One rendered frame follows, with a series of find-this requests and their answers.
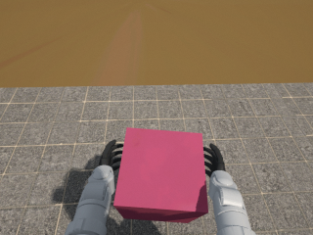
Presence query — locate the carton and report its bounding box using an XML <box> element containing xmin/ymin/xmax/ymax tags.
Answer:
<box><xmin>113</xmin><ymin>127</ymin><xmax>208</xmax><ymax>223</ymax></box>

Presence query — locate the left robot hand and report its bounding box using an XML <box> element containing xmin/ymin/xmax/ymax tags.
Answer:
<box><xmin>98</xmin><ymin>139</ymin><xmax>124</xmax><ymax>171</ymax></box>

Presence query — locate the left robot forearm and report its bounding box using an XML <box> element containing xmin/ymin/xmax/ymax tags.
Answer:
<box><xmin>65</xmin><ymin>164</ymin><xmax>115</xmax><ymax>235</ymax></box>

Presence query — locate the right robot hand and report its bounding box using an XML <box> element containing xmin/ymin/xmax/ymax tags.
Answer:
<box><xmin>203</xmin><ymin>143</ymin><xmax>226</xmax><ymax>177</ymax></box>

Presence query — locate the right robot forearm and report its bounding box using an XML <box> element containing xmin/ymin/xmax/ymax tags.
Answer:
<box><xmin>208</xmin><ymin>170</ymin><xmax>256</xmax><ymax>235</ymax></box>

